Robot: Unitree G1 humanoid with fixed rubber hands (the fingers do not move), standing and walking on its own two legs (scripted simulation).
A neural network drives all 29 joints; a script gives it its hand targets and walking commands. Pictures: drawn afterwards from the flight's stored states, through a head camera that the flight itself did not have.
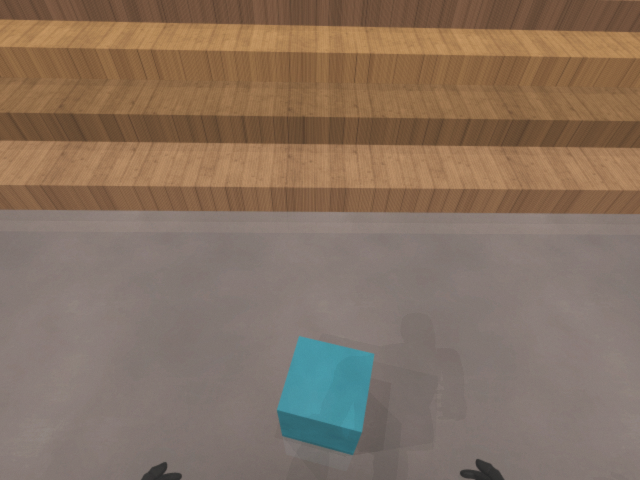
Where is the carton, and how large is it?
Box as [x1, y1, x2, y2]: [277, 336, 373, 454]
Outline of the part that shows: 299,336 277,408 282,435 352,454 361,433 373,354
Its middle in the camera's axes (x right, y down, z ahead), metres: +0.01 +0.44 +1.09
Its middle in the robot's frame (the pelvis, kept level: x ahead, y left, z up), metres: +0.42 -0.03 -0.64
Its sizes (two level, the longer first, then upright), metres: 0.210 0.200 0.250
